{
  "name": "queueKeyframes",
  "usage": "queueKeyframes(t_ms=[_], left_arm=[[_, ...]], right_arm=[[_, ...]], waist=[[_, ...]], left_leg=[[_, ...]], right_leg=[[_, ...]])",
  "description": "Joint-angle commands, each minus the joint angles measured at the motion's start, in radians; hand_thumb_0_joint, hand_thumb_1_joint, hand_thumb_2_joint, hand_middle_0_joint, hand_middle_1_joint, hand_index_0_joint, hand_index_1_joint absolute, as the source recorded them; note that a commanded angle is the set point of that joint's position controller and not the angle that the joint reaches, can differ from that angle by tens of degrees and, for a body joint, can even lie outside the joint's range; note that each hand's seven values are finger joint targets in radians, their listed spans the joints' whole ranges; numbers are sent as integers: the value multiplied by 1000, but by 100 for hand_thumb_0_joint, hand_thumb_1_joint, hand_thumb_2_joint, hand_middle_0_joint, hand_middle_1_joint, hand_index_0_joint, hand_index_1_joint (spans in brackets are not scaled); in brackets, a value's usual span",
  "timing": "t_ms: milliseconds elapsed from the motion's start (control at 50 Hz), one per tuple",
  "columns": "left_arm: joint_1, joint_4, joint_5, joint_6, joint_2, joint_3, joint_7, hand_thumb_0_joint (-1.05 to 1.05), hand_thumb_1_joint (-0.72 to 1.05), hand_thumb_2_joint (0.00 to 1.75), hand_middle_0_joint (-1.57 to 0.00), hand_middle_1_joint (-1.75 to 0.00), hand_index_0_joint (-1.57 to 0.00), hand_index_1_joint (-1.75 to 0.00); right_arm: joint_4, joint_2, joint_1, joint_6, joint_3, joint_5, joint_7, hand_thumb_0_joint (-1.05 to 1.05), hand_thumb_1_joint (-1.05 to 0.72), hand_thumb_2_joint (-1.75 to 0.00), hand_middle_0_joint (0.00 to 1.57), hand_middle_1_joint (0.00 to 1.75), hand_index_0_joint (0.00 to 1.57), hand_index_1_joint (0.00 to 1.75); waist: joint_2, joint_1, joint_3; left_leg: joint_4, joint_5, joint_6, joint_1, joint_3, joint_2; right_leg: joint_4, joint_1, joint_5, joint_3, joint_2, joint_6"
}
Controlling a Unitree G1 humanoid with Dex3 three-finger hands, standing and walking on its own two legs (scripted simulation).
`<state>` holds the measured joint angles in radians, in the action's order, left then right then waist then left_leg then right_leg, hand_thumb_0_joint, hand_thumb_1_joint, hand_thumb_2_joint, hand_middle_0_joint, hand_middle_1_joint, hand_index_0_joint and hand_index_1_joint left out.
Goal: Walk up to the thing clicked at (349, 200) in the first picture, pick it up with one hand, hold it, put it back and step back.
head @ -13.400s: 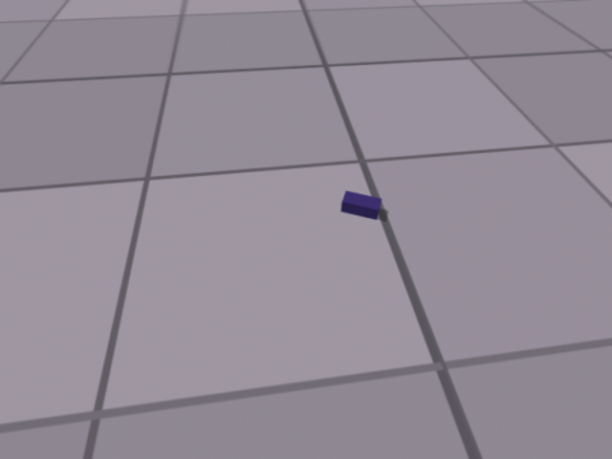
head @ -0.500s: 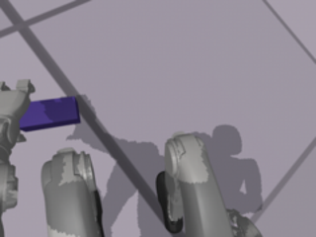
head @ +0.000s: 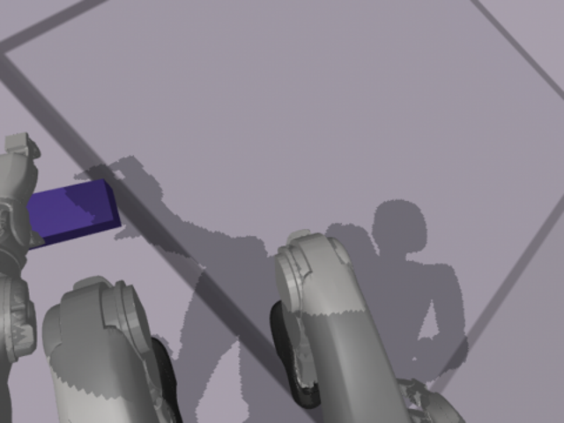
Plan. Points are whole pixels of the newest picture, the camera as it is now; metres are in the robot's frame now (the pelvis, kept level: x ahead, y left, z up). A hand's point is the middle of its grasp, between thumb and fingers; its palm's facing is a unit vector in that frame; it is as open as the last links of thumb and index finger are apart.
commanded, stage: approach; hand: left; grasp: from above
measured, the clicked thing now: (61, 215) +0.46 +0.27 -0.28
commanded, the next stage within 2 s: close in in 0.02 s
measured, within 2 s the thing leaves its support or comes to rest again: neither
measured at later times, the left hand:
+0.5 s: hand (38, 213) +0.44 +0.28 -0.20, palm faces -0.44 -0.07 -0.89, open 14.1 cm
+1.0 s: hand (49, 217) +0.45 +0.28 -0.24, palm faces -0.45 -0.11 -0.89, open 14.3 cm
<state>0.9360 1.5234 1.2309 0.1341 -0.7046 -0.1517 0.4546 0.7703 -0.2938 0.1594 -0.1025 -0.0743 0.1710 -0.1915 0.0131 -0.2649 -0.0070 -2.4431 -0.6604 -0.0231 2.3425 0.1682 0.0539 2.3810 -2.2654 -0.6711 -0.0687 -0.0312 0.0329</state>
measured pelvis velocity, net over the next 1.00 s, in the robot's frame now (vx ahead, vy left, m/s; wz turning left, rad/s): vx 0.01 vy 0.01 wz -0.07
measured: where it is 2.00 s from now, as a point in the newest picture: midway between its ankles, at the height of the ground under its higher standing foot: (235, 392)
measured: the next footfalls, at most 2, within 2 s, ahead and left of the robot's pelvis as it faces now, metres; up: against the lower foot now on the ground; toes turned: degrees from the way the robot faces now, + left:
none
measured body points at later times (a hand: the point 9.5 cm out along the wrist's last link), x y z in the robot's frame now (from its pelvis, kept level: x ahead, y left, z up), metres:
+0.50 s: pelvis +0.00 +0.01 -0.01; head +0.23 +0.08 +0.37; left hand +0.46 +0.28 -0.15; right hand +0.06 -0.27 -0.10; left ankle +0.08 +0.14 -0.28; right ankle +0.10 -0.12 -0.28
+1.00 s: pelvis +0.01 +0.01 -0.02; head +0.26 +0.08 +0.34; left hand +0.47 +0.28 -0.19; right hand +0.03 -0.25 -0.11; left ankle +0.08 +0.14 -0.28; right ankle +0.10 -0.12 -0.28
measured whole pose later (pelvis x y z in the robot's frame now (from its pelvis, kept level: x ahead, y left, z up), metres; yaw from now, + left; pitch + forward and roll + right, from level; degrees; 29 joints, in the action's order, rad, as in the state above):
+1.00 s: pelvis +0.01 +0.01 -0.02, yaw -4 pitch +28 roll -10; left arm 0.94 1.70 1.31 0.25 -0.84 -0.17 0.65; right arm 0.78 -0.31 0.12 -0.20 -0.17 0.30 -0.28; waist -0.07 -0.33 0.09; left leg -2.57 -0.71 -0.04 2.37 0.25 0.04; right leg 2.45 -2.26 -0.70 -0.12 -0.05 0.05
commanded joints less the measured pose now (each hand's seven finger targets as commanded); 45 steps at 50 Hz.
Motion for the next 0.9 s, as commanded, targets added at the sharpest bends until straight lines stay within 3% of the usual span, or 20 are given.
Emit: queueKeyframes(t_ms=[0,60,100,160,220,280,300,320,340,360,400,480,540,600,680,700,740,820,860,880], left_arm=[[266,-190,-31,56,-248,13,-37,0,-60,104,-6,-103,-5,-104],[340,-270,-37,116,-158,95,-62,0,-58,106,-7,-106,-6,-107],[375,-286,-29,145,-129,140,-60,0,-55,108,-8,-108,-8,-109],[320,-242,9,153,-173,117,-8,0,-56,104,-7,-104,-7,-104],[304,-104,59,138,-160,98,55,0,-52,104,-7,-104,-8,-104],[327,-63,103,120,-238,42,116,0,-53,107,-8,-103,-7,-104],[324,-80,101,114,-257,20,135,0,-53,105,-8,-103,-7,-104],[356,-72,106,109,-273,10,152,0,-55,103,-7,-99,-6,-101],[349,-61,119,102,-279,3,164,0,-56,102,-6,-98,-5,-100],[331,18,115,89,-232,23,171,0,-55,102,-6,-98,-5,-99],[369,66,115,79,-228,44,180,0,-55,102,-6,-98,-5,-99],[319,82,100,64,-334,-24,184,0,-54,102,-6,-99,-5,-100],[316,75,75,72,-336,-36,179,0,-54,100,-6,-99,-5,-99],[324,61,60,88,-333,-20,162,0,-55,101,-6,-99,-5,-100],[248,5,46,114,-365,-40,170,0,-56,102,-6,-98,-4,-100],[246,3,41,119,-352,-34,174,0,-55,101,-6,-97,-5,-98],[255,-3,56,125,-360,-32,180,0,-56,102,-6,-96,-4,-97],[224,22,58,134,-378,-66,220,0,-56,103,-6,-95,-4,-97],[223,52,65,128,-346,-38,229,0,-56,105,-7,-95,-4,-97],[235,65,73,127,-369,-47,235,0,-55,103,-6,-96,-4,-98]], right_arm=[[-21,-234,181,-10,95,2,21,0,-91,-90,20,30,20,30],[4,-239,219,-6,112,-3,27,0,-91,-90,20,30,20,30],[18,-232,221,-5,111,0,27,0,-91,-90,20,30,20,30],[9,-242,198,6,105,-2,37,0,-91,-90,20,30,20,30],[11,-244,178,14,87,8,35,0,-90,-89,20,30,20,30],[11,-252,171,5,65,26,25,0,-89,-89,20,30,20,30],[7,-250,152,6,64,26,23,0,-90,-90,20,30,20,30],[11,-251,152,1,61,39,18,0,-90,-90,20,30,20,30],[7,-253,143,-2,58,44,14,0,-89,-90,20,30,20,30],[2,-250,133,-6,52,49,9,0,-89,-90,20,30,20,30],[-10,-262,119,-24,41,65,1,0,-89,-90,20,30,20,30],[-4,-284,144,-50,36,82,-12,0,-89,-90,20,30,20,30],[-3,-280,145,-65,24,96,-24,0,-89,-90,20,30,20,30],[-3,-284,152,-80,11,103,-31,0,-89,-90,20,30,20,30],[10,-289,157,-82,8,108,-38,0,-90,-90,20,30,20,30],[13,-284,163,-82,6,110,-42,0,-89,-90,20,30,20,30],[17,-297,172,-83,2,115,-49,0,-89,-90,20,30,20,30],[30,-307,175,-85,-8,125,-62,0,-89,-90,20,30,20,30],[22,-301,155,-88,-10,127,-67,0,-89,-90,20,30,20,30],[28,-305,164,-88,-11,134,-71,0,-89,-90,20,30,20,30]], waist=[[174,-2,-663],[206,-37,-689],[228,-35,-693],[274,4,-687],[249,-16,-613],[269,-15,-592],[313,8,-625],[295,-18,-607],[316,-11,-611],[288,-37,-569],[244,-81,-534],[255,-61,-565],[274,-68,-570],[268,-84,-571],[306,-52,-636],[297,-59,-633],[300,-74,-619],[307,-72,-602],[303,-71,-573],[319,-82,-556]], left_leg=[[212,98,62,-405,-123,-43],[201,111,47,-462,-110,-40],[204,114,40,-502,-105,-40],[228,118,32,-532,-106,-41],[234,126,31,-520,-98,-40],[229,146,35,-525,-101,-43],[238,155,33,-541,-106,-43],[228,142,34,-537,-102,-41],[236,137,34,-538,-106,-42],[227,120,37,-506,-104,-41],[202,72,45,-463,-102,-41],[175,92,49,-452,-105,-40],[170,81,47,-441,-95,-38],[146,84,47,-439,-89,-37],[136,154,41,-456,-86,-29],[127,162,41,-455,-85,-28],[116,188,41,-466,-82,-28],[116,213,38,-464,-70,-22],[116,184,37,-453,-73,-22],[118,170,37,-447,-69,-21]], right_leg=[[-281,395,164,-75,-21,-54],[-284,365,178,-91,-22,-58],[-280,339,180,-103,-21,-58],[-267,314,177,-113,-22,-64],[-233,253,186,-135,-25,-66],[-218,253,205,-136,-19,-61],[-216,264,213,-131,-22,-63],[-209,249,206,-136,-20,-62],[-212,250,196,-135,-21,-63],[-210,236,184,-138,-22,-61],[-225,228,152,-135,-25,-55],[-222,287,163,-119,-28,-52],[-207,293,154,-131,-29,-52],[-201,303,166,-139,-30,-50],[-191,387,242,-133,-42,-50],[-187,386,254,-135,-42,-49],[-173,374,284,-148,-41,-48],[-167,389,308,-159,-48,-47],[-167,367,284,-158,-53,-48],[-168,361,271,-160,-53,-49]])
